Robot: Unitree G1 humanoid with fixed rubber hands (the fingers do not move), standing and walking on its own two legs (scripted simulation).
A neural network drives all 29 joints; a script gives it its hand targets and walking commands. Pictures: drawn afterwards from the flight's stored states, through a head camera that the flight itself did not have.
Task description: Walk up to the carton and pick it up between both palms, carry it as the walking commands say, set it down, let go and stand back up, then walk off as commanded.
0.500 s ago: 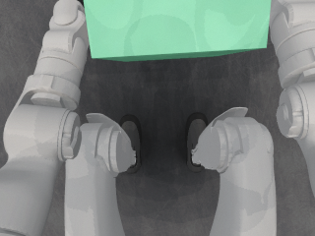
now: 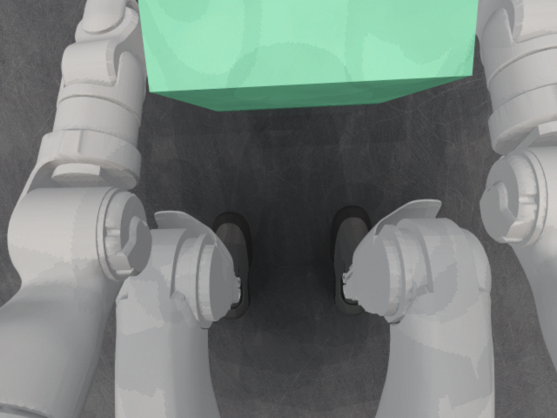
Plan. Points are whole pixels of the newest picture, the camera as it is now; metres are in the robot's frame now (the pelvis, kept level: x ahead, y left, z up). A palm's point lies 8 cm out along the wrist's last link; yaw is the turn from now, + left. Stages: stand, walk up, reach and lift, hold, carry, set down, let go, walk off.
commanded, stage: reach and lift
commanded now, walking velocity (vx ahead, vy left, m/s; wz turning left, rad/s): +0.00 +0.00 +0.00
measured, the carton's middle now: out of the picture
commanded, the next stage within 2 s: none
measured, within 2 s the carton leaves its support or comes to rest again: leaves its support in 0.08 s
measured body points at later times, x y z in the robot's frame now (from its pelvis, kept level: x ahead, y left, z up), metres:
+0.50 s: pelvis +0.01 +0.00 +0.04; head +0.34 -0.04 +0.34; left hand +0.56 +0.13 -0.08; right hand +0.57 -0.23 -0.07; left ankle +0.13 +0.12 -0.33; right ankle +0.12 -0.11 -0.33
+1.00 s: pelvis +0.02 +0.00 +0.09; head +0.33 -0.05 +0.41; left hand +0.55 +0.14 -0.01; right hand +0.56 -0.23 -0.01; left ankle +0.13 +0.12 -0.33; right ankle +0.12 -0.11 -0.33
